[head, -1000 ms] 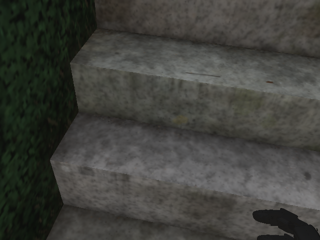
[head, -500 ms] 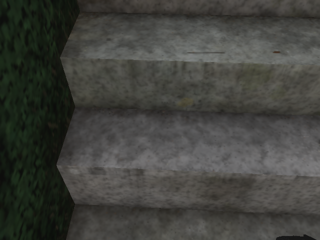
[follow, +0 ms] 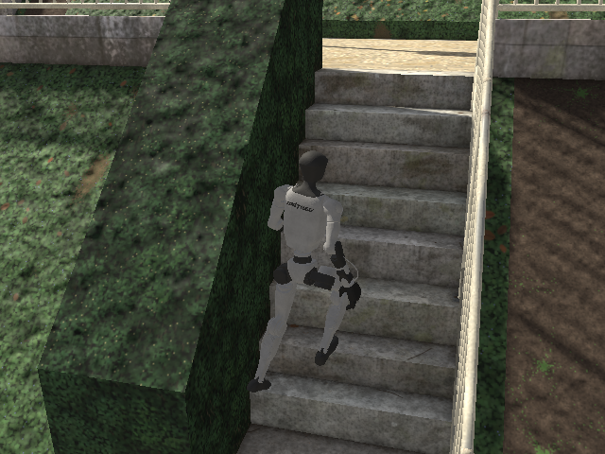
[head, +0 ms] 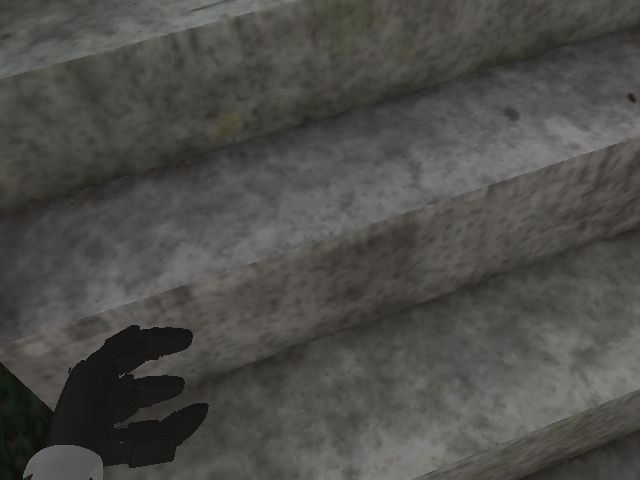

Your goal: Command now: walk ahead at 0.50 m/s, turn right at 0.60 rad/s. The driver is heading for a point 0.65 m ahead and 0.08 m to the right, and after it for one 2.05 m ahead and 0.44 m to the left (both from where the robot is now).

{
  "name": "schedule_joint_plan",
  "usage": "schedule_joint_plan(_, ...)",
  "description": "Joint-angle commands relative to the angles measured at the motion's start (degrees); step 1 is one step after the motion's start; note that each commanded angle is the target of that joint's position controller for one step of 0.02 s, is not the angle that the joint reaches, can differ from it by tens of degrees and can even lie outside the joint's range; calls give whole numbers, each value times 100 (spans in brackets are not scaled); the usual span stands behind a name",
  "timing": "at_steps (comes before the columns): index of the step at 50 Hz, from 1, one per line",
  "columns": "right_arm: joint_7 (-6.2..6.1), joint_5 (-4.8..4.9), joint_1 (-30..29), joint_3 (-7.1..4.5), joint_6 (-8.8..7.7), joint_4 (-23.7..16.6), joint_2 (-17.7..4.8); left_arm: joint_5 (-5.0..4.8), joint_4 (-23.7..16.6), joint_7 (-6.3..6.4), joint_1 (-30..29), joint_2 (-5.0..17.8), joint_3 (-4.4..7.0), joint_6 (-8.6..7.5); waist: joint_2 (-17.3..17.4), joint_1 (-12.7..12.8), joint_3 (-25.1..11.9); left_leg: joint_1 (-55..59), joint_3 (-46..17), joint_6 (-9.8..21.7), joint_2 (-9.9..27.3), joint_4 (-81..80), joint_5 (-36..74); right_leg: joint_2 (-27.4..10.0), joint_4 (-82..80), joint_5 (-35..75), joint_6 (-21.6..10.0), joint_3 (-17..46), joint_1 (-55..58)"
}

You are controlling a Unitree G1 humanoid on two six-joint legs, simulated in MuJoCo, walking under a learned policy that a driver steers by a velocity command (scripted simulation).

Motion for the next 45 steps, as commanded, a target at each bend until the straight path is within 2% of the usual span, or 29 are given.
schedule_joint_plan(1,-50,208,2,-497,-104,-482,-1495,15,-667,-51,212,469,130,-144,59,219,-2134,551,-405,292,988,1885,10978,-13,-1294,1075,-564,1032,1814)
schedule_joint_plan(3,-67,269,-606,-568,87,-679,-1668,-46,-477,15,995,716,273,-25,-474,689,-2188,-641,-376,653,1064,1635,6398,-306,-1497,2335,-608,1457,2675)
schedule_joint_plan(5,35,151,-1011,-164,188,-1152,-816,-16,-221,122,1072,764,352,200,-1096,476,-1322,-1561,-38,832,234,1755,1577,-135,-2727,3025,-821,1939,2932)
schedule_joint_plan(7,207,-21,-419,46,198,-1412,-173,217,-526,302,230,704,245,118,-2121,-548,-700,-1176,112,847,-720,3612,-1354,-603,-4052,2286,-788,3477,1095)
schedule_joint_plan(8,278,-200,1238,114,203,-978,-86,338,-677,330,-89,485,126,45,-2556,-1384,-452,102,173,1106,-985,3018,-2659,-225,-3920,2634,102,2750,-502)
schedule_joint_plan(9,185,-437,3076,62,258,-336,-265,146,-1074,267,-1291,213,73,22,-2052,-2268,-55,922,382,1279,-803,1740,-2463,28,-2532,3797,755,1741,-1674)
schedule_joint_plan(10,79,-382,3622,54,326,168,-82,-69,-1102,292,-1789,-178,4,185,-103,-2506,246,1604,301,1431,-161,-33,-719,435,-76,2508,1120,762,-2907)
schedule_joint_plan(11,101,-268,630,248,246,-486,287,-427,-855,238,-276,-339,3,404,2110,-492,466,-322,77,899,533,-379,540,119,3392,1633,965,838,-2265)
schedule_joint_plan(13,148,-86,-2715,377,-17,-1649,36,-244,-252,148,2199,414,251,355,913,1546,248,-1968,283,351,719,-391,28,-104,5170,2523,1016,1478,-1711)
schedule_joint_plan(14,-20,82,-2090,189,-2,-1619,-415,-130,-165,210,2260,364,147,239,289,1211,326,-1963,-23,629,1103,-713,-279,-331,5254,2549,1034,1510,-2015)
schedule_joint_plan(15,-203,-6,-1552,-50,-59,-1551,-1008,-253,18,183,2736,594,191,144,-429,1170,143,-1454,18,643,1703,-898,-675,-879,5094,3411,1067,1560,-1693)
schedule_joint_plan(16,-358,34,-1371,-245,-126,-1484,-1293,-407,-247,221,2797,359,97,171,130,1244,-88,-959,-487,471,2256,-943,-2169,-1773,3748,3655,985,2008,-1778)
schedule_joint_plan(19,-455,-249,-879,-305,-7,-1692,-1294,-489,-495,355,213,492,16,388,-1438,-95,390,-1944,-170,506,1857,-1026,-3933,-2082,113,4319,663,1178,-979)
schedule_joint_plan(23,-332,-105,-483,-287,297,-1374,-965,-725,277,72,899,219,-17,244,-396,-259,439,-1504,780,469,1006,-406,-4337,-1303,-4315,3437,513,-513,1613)
schedule_joint_plan(25,-32,-177,-238,-54,215,-1156,-238,-521,1011,-44,2313,467,175,77,-716,-10,218,-1707,992,386,604,1650,-3000,-1179,-5220,3791,99,33,3073)
schedule_joint_plan(26,129,-155,-432,64,101,-1478,115,-198,1222,-31,2894,1185,376,-38,-1701,102,150,-2973,839,327,44,3141,-3235,-1051,-4580,3622,308,1107,3670)
schedule_joint_plan(27,165,-36,-734,151,38,-1611,378,-214,1692,3,3972,1689,579,-85,-3331,389,-484,-3058,1108,121,-661,5015,-3935,-1766,-5753,3367,39,2627,3545)
schedule_joint_plan(28,266,37,-839,194,-52,-1773,721,-80,1588,-30,3736,1340,333,-226,-3470,245,-712,-2960,319,35,-975,6125,-4332,-1762,-6028,3990,294,2980,3344)
schedule_joint_plan(29,292,78,-1104,283,-88,-1809,979,209,1248,80,3111,1046,152,-227,-3124,213,-1092,-2528,291,-93,-1152,6479,-4516,-1484,-5664,4923,803,2195,3112)
schedule_joint_plan(31,14,-183,-517,359,112,-1686,810,435,930,274,2185,1199,132,-348,-2228,-230,-1790,-2612,378,-150,-1197,6434,-3955,-1415,-5097,7570,443,2184,3572)
schedule_joint_plan(32,-34,-130,-121,337,297,-1594,560,394,792,316,1384,1076,116,-383,-2181,-459,-1470,-2103,107,69,-1119,5785,-3476,-1334,-5105,7352,-62,2571,2606)
schedule_joint_plan(33,-50,-171,-315,243,339,-1665,233,102,476,425,866,785,109,-506,-1629,-291,-862,-2173,-1278,443,-650,5809,-3071,-1884,-4564,5883,-298,3412,1410)
schedule_joint_plan(34,-46,-345,-951,342,292,-1868,348,-186,490,506,1396,362,30,-571,-1122,198,-496,-2565,-1539,692,-586,4793,-3329,-1806,-4250,5072,-124,2964,1595)
schedule_joint_plan(35,0,-360,-981,388,264,-1991,587,-377,632,565,1510,238,-12,-556,-535,-9,-362,-2590,-1587,832,-438,3298,-2903,-1608,-3916,4861,-62,2547,1836)
schedule_joint_plan(38,233,-388,31,405,128,-1267,776,-300,508,543,1062,-201,-176,-304,607,-512,228,-1067,-974,1565,51,-356,319,-183,-31,2676,435,267,293)
schedule_joint_plan(39,251,-299,-928,261,-128,-1725,198,-213,-35,527,1364,185,-102,-237,1620,289,-30,-1687,-1686,1483,217,1603,3121,-687,-115,1884,1101,521,452)
schedule_joint_plan(40,169,-67,-1142,227,-109,-1869,249,-209,27,512,1739,374,-49,-224,1524,368,-648,-1880,-2111,1611,301,1917,2715,-1046,-969,988,1229,805,840)
schedule_joint_plan(41,118,-86,-1035,235,-77,-1920,242,-205,197,456,1733,626,70,-217,962,158,-504,-2061,-2133,1499,219,2147,1475,-854,-980,1932,1402,295,919)
schedule_joint_plan(45,64,57,-931,266,-95,-2074,619,14,769,240,2056,110,-115,-265,-1724,321,-669,-4173,-600,318,-1247,5560,-2724,-1124,-4496,5265,344,141,4110)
